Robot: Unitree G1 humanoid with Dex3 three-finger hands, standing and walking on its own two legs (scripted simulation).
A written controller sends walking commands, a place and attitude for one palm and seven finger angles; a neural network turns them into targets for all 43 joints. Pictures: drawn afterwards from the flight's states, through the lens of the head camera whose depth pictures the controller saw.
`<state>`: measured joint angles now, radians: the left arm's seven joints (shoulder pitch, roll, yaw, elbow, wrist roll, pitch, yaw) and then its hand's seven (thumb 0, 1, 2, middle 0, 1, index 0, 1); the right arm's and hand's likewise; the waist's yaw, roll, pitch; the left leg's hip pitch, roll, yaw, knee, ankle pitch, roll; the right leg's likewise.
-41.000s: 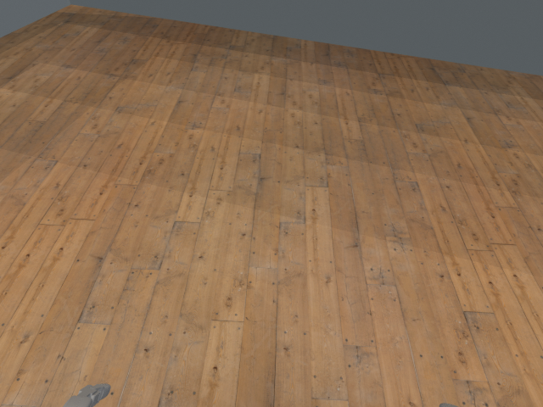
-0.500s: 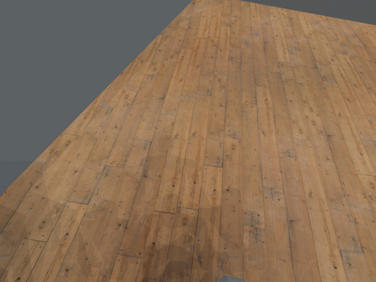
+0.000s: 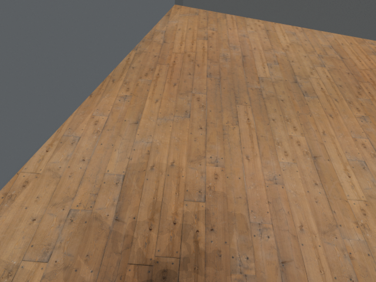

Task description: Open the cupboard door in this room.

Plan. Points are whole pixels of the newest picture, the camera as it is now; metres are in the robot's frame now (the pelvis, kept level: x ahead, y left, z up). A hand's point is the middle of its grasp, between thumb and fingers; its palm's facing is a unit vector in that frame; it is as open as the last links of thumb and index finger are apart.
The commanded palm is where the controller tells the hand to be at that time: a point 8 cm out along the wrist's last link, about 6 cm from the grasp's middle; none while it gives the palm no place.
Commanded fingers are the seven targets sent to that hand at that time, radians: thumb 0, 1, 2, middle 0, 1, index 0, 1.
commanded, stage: walk to a spot facing it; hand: left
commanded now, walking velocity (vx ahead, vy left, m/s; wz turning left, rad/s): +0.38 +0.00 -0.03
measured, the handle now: out of the picture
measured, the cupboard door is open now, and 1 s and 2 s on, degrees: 51 51 51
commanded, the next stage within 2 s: turn to face it in 0.26 s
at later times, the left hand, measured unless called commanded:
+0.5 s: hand (142, 246) +0.23 +0.13 -0.15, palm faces +0.13 -0.97 -0.20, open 7.2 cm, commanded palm none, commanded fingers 0.00 0.90 0.90 -0.20 -0.30 -0.20 -0.30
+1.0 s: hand (142, 205) +0.33 +0.14 -0.15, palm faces +0.38 -0.88 -0.29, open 7.3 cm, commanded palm none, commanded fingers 0.00 0.90 0.90 -0.20 -0.30 -0.20 -0.30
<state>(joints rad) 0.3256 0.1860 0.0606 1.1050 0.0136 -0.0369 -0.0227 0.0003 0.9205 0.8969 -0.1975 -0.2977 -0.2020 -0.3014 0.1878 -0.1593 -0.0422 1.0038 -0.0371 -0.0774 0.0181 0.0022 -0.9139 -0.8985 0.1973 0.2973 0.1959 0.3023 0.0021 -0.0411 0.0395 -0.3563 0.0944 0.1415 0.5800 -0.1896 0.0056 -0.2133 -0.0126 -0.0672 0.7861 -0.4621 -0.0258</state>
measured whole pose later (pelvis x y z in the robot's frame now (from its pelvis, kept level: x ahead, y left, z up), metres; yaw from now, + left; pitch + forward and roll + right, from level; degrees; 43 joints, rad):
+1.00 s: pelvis +0.30 -0.10 +0.00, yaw +21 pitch +1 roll +0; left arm 0.14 0.23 0.07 0.88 0.02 0.01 0.01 0.00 0.91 0.90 -0.20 -0.30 -0.20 -0.30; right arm 0.15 -0.23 -0.07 0.93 -0.02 0.06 0.01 0.00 -0.91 -0.90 0.20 0.30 0.20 0.30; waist 0.00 0.02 0.07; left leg -0.48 -0.01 -0.06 0.75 -0.37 -0.03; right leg -0.33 -0.06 -0.04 0.60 -0.28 0.02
